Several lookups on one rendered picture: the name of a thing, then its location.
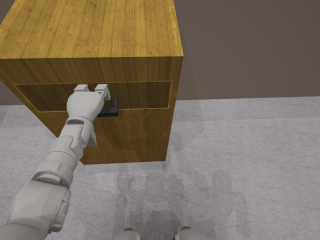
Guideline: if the left robot thigh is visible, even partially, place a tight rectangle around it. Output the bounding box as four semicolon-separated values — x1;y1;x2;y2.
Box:
113;230;141;240

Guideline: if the robot left upper arm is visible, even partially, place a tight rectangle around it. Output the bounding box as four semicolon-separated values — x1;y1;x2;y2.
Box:
0;180;72;240

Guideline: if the drawer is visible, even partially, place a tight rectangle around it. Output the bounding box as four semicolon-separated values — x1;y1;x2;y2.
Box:
15;80;171;112

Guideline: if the robot thigh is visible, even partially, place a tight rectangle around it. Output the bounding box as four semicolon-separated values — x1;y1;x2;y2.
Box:
113;230;141;240
174;229;206;240

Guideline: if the handle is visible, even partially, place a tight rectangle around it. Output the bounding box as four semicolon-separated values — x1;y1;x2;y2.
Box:
97;96;119;117

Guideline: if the cabinet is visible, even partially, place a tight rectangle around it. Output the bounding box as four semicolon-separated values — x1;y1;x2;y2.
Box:
0;0;184;165

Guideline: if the right robot thigh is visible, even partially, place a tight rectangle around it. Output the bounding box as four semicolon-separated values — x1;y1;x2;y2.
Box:
174;229;206;240

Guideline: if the left robot forearm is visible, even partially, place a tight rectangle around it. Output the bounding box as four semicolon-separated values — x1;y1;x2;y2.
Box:
6;116;93;223

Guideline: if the robot left hand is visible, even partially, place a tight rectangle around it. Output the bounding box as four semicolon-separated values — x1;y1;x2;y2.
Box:
66;84;111;147

